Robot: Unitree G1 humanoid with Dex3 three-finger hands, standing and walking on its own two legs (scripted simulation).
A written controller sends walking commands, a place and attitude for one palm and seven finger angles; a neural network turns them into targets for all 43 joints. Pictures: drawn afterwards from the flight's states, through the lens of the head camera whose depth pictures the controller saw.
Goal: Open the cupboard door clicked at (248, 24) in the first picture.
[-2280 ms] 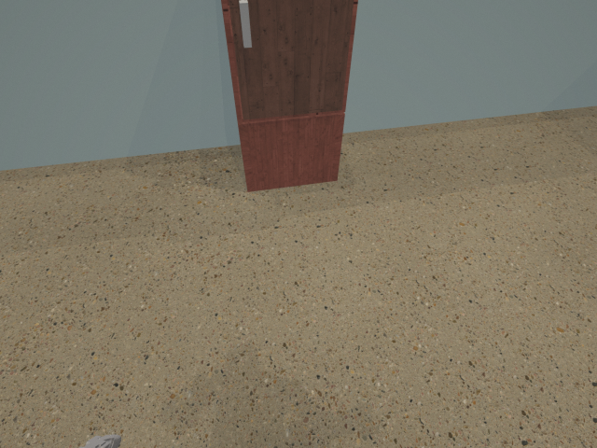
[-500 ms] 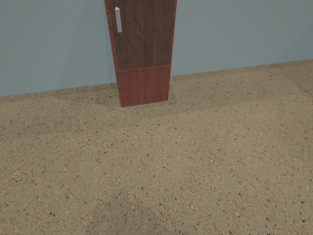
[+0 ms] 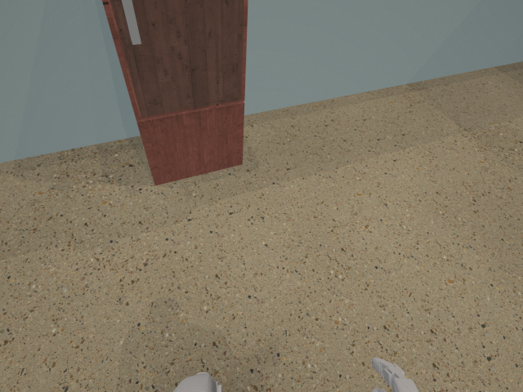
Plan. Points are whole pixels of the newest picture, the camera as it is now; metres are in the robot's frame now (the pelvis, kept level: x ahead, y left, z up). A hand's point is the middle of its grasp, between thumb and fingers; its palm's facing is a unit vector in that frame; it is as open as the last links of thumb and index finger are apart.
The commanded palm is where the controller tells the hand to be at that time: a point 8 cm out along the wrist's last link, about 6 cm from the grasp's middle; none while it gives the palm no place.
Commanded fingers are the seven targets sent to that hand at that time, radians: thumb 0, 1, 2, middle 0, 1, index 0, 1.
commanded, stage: walk to a spot facing it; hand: left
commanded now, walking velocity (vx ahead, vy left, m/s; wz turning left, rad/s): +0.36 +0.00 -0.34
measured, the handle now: (130, 16) +1.06 +0.49 +0.06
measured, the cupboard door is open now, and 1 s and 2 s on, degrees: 0 0 0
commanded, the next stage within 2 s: turn to face it in 0.68 s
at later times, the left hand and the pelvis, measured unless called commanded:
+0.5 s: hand (211, 273) +0.35 +0.13 -0.13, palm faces -0.22 -0.95 -0.21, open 7.4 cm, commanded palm none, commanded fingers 0.00 0.90 0.90 -0.20 -0.30 -0.20 -0.30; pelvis +0.19 -0.03 +0.01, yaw -12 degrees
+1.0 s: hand (208, 234) +0.45 +0.15 -0.15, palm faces -0.17 -0.97 -0.15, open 7.4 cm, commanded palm none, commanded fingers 0.00 0.90 0.90 -0.20 -0.30 -0.20 -0.30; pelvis +0.38 -0.01 +0.03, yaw -12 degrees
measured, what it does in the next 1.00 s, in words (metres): walks ahead: right foot, then left foot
